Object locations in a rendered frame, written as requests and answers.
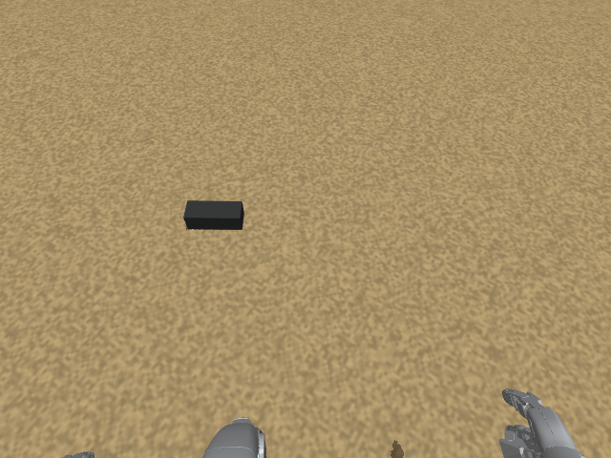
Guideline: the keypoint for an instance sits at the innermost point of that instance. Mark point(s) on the right robot hand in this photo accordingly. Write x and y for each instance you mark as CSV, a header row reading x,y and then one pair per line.
x,y
545,429

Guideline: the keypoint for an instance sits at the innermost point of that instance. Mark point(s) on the carton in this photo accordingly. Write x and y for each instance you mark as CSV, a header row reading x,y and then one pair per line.
x,y
224,215

